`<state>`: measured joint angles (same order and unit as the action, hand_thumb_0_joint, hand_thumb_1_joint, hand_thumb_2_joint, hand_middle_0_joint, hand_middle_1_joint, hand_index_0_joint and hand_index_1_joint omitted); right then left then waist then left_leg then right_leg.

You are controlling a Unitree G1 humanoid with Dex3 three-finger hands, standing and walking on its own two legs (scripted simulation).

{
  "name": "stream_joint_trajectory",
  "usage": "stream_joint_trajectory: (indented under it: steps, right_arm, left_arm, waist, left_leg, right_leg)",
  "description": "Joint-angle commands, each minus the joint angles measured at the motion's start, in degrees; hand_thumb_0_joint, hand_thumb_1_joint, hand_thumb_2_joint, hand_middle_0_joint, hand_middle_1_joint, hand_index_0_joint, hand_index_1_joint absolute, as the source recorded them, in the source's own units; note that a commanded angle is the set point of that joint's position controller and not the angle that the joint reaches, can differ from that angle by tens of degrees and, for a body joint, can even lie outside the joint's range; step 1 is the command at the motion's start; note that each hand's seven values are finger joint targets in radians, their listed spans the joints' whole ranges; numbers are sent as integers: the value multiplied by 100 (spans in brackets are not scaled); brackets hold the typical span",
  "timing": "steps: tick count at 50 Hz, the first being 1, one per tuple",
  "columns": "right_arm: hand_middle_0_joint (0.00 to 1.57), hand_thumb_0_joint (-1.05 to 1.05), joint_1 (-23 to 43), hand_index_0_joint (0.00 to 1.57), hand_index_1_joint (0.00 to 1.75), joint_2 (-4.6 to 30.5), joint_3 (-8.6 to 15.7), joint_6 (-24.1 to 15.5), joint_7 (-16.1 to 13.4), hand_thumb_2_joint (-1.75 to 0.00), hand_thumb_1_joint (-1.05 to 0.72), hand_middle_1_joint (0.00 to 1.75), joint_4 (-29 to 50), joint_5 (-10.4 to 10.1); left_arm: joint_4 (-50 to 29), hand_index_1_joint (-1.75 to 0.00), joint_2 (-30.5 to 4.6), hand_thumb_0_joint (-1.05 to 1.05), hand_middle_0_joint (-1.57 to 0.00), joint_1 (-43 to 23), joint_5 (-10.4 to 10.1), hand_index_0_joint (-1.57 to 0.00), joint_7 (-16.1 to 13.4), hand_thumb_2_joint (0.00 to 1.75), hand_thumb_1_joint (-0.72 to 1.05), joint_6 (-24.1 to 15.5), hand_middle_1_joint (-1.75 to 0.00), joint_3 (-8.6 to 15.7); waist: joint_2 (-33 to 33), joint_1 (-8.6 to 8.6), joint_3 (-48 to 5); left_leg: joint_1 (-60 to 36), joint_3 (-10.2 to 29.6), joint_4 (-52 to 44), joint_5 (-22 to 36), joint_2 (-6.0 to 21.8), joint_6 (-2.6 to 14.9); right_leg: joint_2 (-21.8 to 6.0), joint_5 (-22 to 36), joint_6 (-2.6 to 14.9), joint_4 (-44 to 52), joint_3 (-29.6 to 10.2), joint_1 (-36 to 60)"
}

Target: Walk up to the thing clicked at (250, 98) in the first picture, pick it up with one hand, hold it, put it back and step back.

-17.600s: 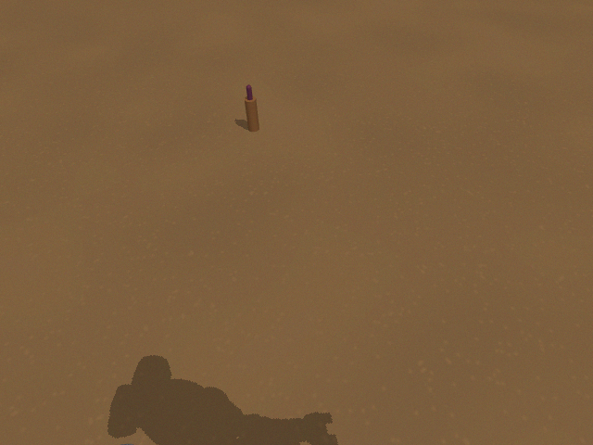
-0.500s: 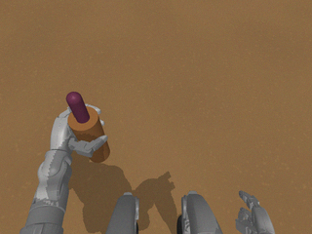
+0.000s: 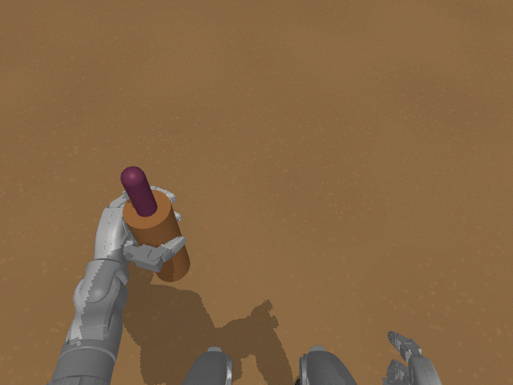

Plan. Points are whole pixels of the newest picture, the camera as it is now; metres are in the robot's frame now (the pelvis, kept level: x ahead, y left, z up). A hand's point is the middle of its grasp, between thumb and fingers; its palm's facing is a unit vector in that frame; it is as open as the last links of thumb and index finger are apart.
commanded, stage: lift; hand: left
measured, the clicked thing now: (156, 229) +0.34 +0.18 +0.03
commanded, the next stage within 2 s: hold in 0.46 s
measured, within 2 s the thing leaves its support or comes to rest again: neither
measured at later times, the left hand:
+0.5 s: hand (163, 220) +0.34 +0.16 +0.06, palm faces -0.03 -1.00 +0.00, open 9.1 cm
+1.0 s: hand (164, 216) +0.33 +0.15 +0.08, palm faces -0.02 -1.00 -0.01, open 9.1 cm
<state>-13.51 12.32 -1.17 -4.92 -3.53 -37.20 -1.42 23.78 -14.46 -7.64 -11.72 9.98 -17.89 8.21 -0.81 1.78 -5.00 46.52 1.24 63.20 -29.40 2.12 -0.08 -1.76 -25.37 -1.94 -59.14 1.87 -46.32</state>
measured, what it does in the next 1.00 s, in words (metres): stands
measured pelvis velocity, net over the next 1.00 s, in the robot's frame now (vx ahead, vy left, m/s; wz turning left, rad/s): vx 0.01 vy -0.01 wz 0.00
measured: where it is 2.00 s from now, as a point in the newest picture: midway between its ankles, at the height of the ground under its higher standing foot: outside the picture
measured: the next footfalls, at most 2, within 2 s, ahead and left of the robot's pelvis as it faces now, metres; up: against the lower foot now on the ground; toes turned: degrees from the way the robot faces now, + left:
none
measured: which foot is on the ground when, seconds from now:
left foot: down 0.00-1.00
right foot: down 0.00-1.00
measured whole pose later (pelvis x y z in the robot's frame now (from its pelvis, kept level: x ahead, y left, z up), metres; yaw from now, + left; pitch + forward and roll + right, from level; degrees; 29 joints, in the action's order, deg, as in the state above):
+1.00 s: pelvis +0.01 -0.01 +0.04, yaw +0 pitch +5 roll -1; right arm -13.4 12.6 -0.5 -3.6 -3.9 -38.8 -0.7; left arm 27.0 -12.5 -7.4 -11.3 11.2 -19.7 7.9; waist -0.7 1.3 -1.6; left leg 30.5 0.7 50.0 -25.0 2.3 -1.0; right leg -1.4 -21.8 -1.1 -47.5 1.8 -31.1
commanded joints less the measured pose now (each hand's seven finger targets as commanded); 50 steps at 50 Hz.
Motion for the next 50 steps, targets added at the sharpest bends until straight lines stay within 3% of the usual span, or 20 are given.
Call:
stream_joint_trajectory:
  steps: [1,5,9,10,13,16,17,18,23,26,29,30,32,33,41,45,50]
  right_arm:
    - [20,0,24,20,30,831,318,-204,-89,-90,-90,30,654,-8]
    - [20,0,-42,20,30,841,318,-201,-101,-89,-90,30,581,7]
    - [20,0,32,20,30,804,310,-182,-111,-89,-90,30,604,26]
    - [20,0,51,20,30,827,318,-194,-114,-90,-90,30,611,12]
    - [20,0,18,20,30,787,294,-174,-126,-90,-90,30,574,31]
    - [20,0,-7,20,30,827,329,-145,-137,-90,-90,30,529,30]
    - [20,0,33,20,30,807,322,-137,-133,-90,-90,30,528,40]
    - [20,0,-22,20,30,834,338,-135,-126,-90,-90,30,530,37]
    - [20,0,73,20,30,807,329,-118,-127,-89,-89,30,549,57]
    - [20,0,132,20,30,803,332,-115,-127,-89,-90,30,567,58]
    - [20,0,130,20,30,805,329,-106,-128,-90,-90,30,566,45]
    - [20,0,103,20,30,786,324,-106,-136,-90,-90,30,556,58]
    - [20,0,162,20,30,783,324,-112,-128,-90,-90,30,557,56]
    - [20,0,119,20,30,779,326,-110,-127,-90,-90,30,535,55]
    - [20,0,144,20,30,774,328,-80,-137,-90,-90,30,524,69]
    - [20,0,198,20,30,805,341,-90,-115,-90,-90,30,540,45]
    - [20,0,185,20,30,791,339,-100,-93,-90,-90,30,548,62]
  left_arm:
    - [-1725,-134,-764,0,-121,-1934,-223,-124,67,123,27,-674,-135,351]
    - [-1598,-135,-805,0,-122,-1861,-246,-124,130,124,29,-717,-136,433]
    - [-1713,-134,-746,0,-121,-1983,-226,-124,154,124,30,-754,-135,346]
    - [-1690,-135,-824,0,-121,-1975,-258,-123,153,124,30,-777,-136,486]
    - [-1618,-135,-724,0,-122,-1791,-269,-124,175,124,26,-770,-136,391]
    - [-1515,-134,-802,0,-121,-1849,-240,-122,158,123,26,-776,-135,484]
    - [-1508,-135,-691,0,-121,-1892,-232,-123,195,124,27,-789,-135,340]
    - [-1534,-135,-726,0,-121,-1925,-230,-123,195,123,26,-782,-135,365]
    - [-1513,-135,-766,0,-122,-1949,-249,-124,218,124,29,-802,-136,466]
    - [-1490,-137,-670,0,-124,-2013,-236,-126,228,125,30,-816,-137,366]
    - [-1435,-137,-764,0,-122,-1883,-262,-123,235,122,23,-837,-137,491]
    - [-1505,-136,-740,0,-121,-1935,-253,-122,246,122,23,-847,-136,430]
    - [-1529,-135,-744,0,-120,-2043,-254,-121,215,121,24,-856,-135,482]
    - [-1466,-135,-637,0,-119,-1966,-243,-120,201,121,22,-846,-135,384]
    - [-1551,-134,-714,0,-120,-2048,-210,-121,169,120,25,-829,-134,428]
    - [-1484,-134,-646,0,-120,-2062,-209,-121,142,119,24,-835,-134,383]
    - [-1472,-135,-627,0,-121,-2128,-170,-123,144,120,25,-781,-135,301]
  waist:
    - [-367,24,-1846]
    - [-339,7,-1906]
    - [-329,30,-1731]
    - [-332,-23,-1808]
    - [-304,9,-1856]
    - [-246,-2,-1771]
    - [-319,36,-1687]
    - [-289,14,-1791]
    - [-268,-30,-1651]
    - [-236,21,-1525]
    - [-185,-42,-1617]
    - [-138,-2,-1678]
    - [-168,-12,-1461]
    - [-240,0,-1568]
    - [-163,-26,-1568]
    - [-170,-13,-1336]
    - [-239,-16,-1412]
  left_leg:
    - [-1430,81,-1302,1395,-130,-22]
    - [-1618,69,-1369,1793,-118,-40]
    - [-1640,44,-1506,1562,-137,-25]
    - [-1699,20,-1533,1525,-148,-21]
    - [-1809,13,-1531,1963,-140,-41]
    - [-1864,-8,-1575,2037,-132,-23]
    - [-1861,14,-1612,2001,-132,-39]
    - [-1950,5,-1631,2068,-121,-38]
    - [-1933,-35,-1743,1873,-149,-24]
    - [-1918,-52,-1827,1614,-161,-8]
    - [-2025,-79,-1823,1855,-175,-1]
    - [-2049,-82,-1800,1980,-165,1]
    - [-1997,-102,-1854,1786,-176,10]
    - [-2092,-87,-1890,1841,-165,-8]
    - [-2190,-98,-1967,1963,-174,5]
    - [-2259,-59,-2146,1769,-146,-21]
    - [-2358,-65,-2172,1870,-145,-23]
  right_leg:
    - [237,1218,295,878,107,1040]
    - [233,1546,311,919,109,1302]
    - [223,1404,290,1097,79,1430]
    - [213,1386,288,1132,58,1499]
    - [222,1748,291,1140,73,1703]
    - [217,1841,288,1216,57,1778]
    - [213,1795,291,1217,61,1732]
    - [214,1847,298,1236,65,1816]
    - [209,1734,280,1391,48,1964]
    - [206,1547,266,1493,37,1973]
    - [188,1785,251,1537,19,2164]
    - [198,1911,246,1539,12,2209]
    - [183,1763,238,1599,-9,2137]
    - [192,1797,253,1578,14,2180]
    - [183,1930,243,1710,7,2393]
    - [217,1671,267,1743,61,2294]
    - [221,1753,265,1802,56,2372]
